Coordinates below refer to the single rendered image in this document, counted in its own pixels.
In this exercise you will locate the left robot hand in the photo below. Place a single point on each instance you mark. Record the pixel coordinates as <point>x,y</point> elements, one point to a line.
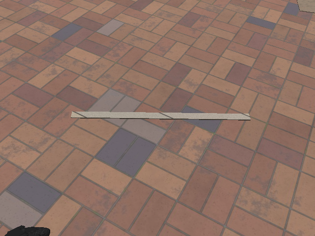
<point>29,231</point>

